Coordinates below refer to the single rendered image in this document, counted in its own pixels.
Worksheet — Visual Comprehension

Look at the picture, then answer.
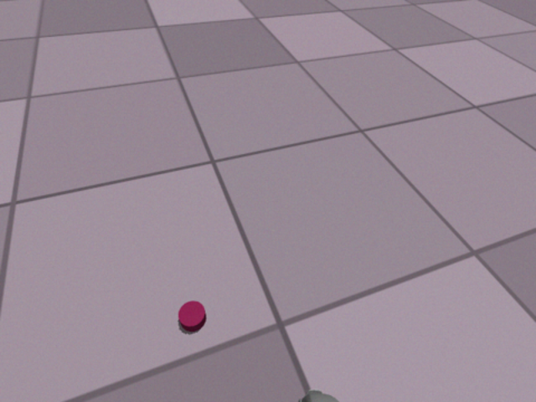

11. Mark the tin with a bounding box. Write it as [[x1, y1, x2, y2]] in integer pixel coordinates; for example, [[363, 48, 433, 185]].
[[178, 301, 206, 332]]

